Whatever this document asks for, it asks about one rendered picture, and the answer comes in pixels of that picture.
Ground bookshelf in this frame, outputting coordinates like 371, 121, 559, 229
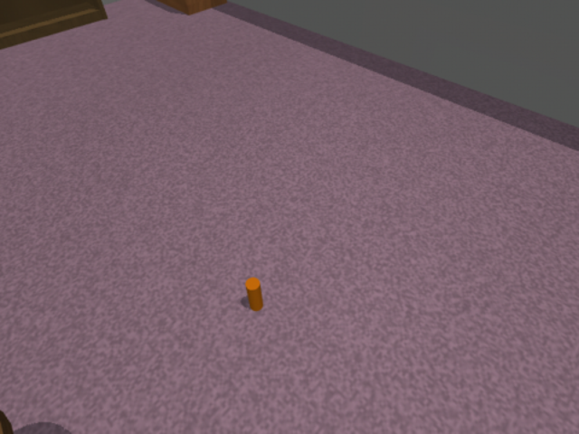
0, 0, 109, 50

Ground can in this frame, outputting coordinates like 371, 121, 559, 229
245, 278, 263, 311

